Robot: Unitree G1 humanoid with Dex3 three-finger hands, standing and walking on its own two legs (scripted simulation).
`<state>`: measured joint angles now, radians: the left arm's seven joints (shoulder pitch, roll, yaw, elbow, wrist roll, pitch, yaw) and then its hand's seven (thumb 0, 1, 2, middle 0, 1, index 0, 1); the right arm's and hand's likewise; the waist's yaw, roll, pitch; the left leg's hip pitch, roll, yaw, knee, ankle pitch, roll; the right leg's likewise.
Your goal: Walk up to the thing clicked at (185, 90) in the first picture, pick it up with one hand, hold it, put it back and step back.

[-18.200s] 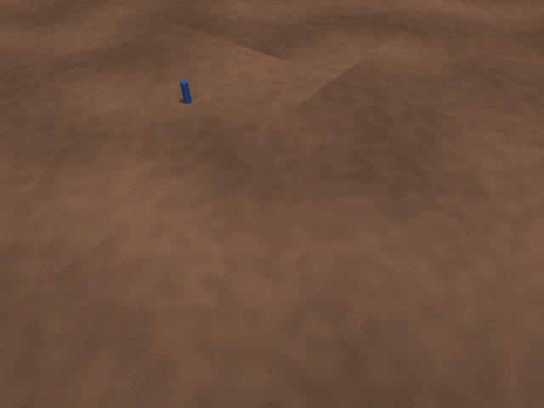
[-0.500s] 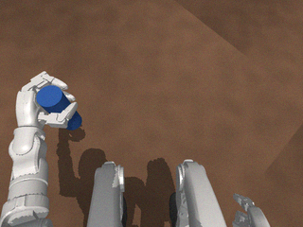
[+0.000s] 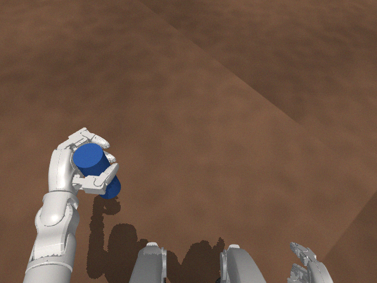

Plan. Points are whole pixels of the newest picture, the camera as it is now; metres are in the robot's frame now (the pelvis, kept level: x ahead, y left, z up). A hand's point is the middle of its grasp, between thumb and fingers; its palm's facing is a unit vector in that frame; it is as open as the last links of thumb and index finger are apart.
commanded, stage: lift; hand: left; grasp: from the side
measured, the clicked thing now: (100, 173) +0.36 +0.21 -0.01
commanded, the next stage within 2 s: hold in 0.90 s
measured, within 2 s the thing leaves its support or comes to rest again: neither
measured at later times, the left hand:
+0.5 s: hand (95, 148) +0.35 +0.18 +0.11, palm faces +0.07 -1.00 -0.01, open 7.6 cm
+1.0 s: hand (94, 133) +0.36 +0.17 +0.14, palm faces +0.06 -1.00 +0.00, open 7.6 cm
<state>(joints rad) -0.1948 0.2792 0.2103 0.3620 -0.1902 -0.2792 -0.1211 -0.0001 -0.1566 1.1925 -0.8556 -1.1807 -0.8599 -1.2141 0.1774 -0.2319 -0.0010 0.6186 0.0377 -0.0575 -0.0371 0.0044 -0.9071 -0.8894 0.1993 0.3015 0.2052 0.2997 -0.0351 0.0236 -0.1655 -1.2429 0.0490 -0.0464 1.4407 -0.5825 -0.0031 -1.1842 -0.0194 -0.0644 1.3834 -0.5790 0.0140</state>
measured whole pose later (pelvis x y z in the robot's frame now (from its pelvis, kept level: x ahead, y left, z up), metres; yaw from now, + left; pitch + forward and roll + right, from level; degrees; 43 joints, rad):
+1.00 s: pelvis +0.04 +0.00 +0.10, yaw +1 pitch +10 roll -2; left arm -0.13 0.21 0.16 0.41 -0.19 -0.34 -0.13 0.00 -0.15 1.19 -0.85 -1.19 -0.85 -1.22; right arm 0.24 -0.22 -0.01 0.67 0.01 -0.05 -0.03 0.01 -0.91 -0.89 0.20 0.30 0.20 0.30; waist -0.02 0.02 -0.07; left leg -0.68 0.04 0.00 0.96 -0.45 -0.01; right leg -0.64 -0.02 -0.04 0.92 -0.45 0.02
